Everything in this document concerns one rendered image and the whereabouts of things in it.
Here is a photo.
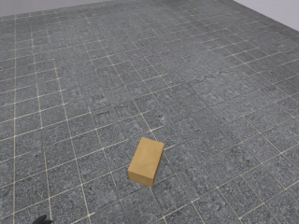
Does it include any carton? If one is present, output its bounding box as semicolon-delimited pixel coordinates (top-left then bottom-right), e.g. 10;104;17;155
127;137;164;188

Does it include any robot left hand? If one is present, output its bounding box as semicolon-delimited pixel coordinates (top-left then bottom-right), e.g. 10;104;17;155
32;215;52;224

